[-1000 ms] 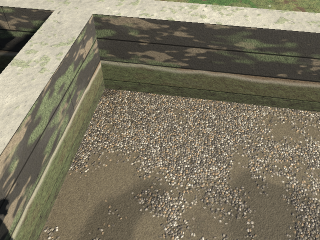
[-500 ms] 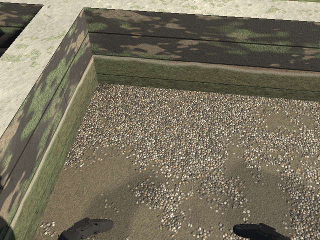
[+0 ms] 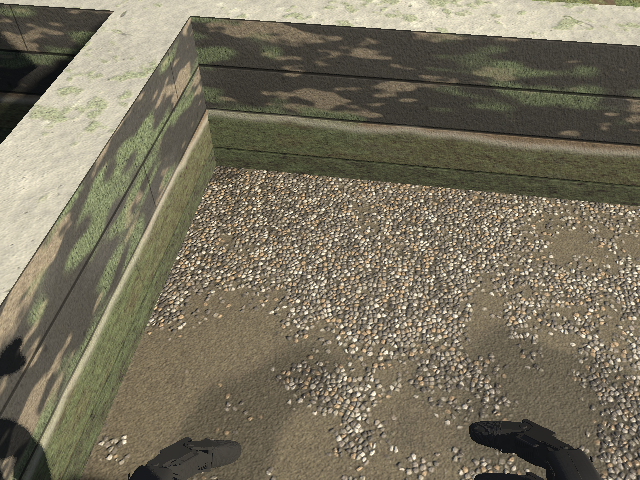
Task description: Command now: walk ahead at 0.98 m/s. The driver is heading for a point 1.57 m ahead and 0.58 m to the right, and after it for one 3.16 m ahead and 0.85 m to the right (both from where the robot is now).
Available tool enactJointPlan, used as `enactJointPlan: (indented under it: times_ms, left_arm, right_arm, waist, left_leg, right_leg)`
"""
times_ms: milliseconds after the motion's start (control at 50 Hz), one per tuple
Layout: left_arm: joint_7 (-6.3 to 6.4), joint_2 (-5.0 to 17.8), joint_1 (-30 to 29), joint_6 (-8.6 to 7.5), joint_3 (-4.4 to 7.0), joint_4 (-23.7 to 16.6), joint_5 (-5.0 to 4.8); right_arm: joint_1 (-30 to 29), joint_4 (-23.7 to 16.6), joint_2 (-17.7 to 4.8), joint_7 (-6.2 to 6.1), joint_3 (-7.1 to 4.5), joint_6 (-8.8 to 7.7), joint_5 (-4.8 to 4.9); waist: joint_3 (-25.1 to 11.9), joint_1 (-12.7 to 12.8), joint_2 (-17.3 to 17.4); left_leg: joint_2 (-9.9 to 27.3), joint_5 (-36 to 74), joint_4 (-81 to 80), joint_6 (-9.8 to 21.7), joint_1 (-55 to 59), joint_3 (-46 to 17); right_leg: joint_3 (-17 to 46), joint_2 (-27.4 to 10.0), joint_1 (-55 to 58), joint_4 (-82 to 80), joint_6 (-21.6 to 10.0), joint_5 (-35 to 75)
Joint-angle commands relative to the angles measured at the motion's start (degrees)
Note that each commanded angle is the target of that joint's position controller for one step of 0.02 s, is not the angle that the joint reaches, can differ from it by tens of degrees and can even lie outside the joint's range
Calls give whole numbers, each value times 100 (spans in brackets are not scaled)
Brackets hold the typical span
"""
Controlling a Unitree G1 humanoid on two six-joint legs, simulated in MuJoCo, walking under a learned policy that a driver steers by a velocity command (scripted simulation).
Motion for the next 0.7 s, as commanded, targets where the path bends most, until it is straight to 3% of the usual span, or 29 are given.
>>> enactJointPlan:
  times_ms: [20, 180, 280, 460, 700]
  left_arm:
    - [-5, 299, -654, -117, 84, -618, -7]
    - [-30, 318, -684, -126, 83, -672, -17]
    - [13, 293, -769, -15, 103, -781, -15]
    - [-4, 309, -836, -10, 117, -853, -31]
    - [-19, 300, -867, -4, 117, -896, -34]
  right_arm:
    - [-650, -596, -275, -1, -84, -116, -1]
    - [-676, -607, -283, 4, -82, -132, 0]
    - [-657, -579, -306, -4, -75, -192, 25]
    - [-616, -535, -284, -4, -67, -217, 7]
    - [-609, -504, -297, 0, -63, -231, 8]
  waist:
    - [-606, -25, -53]
    - [-591, -15, -60]
    - [-522, -13, -7]
    - [-569, -14, -165]
    - [-562, -1, -91]
  left_leg:
    - [352, 165, -815, -106, -33, -346]
    - [359, 114, -804, -127, -78, -349]
    - [340, 48, -923, -165, -40, -358]
    - [307, 170, -820, -203, 72, -272]
    - [333, 113, -861, -201, 31, -294]
  right_leg:
    - [203, -197, 204, -611, 42, 298]
    - [246, -220, 142, -658, 41, 138]
    - [203, -193, 105, -702, 62, 79]
    - [303, -243, 32, -843, 39, -183]
    - [293, -222, 42, -818, 48, -201]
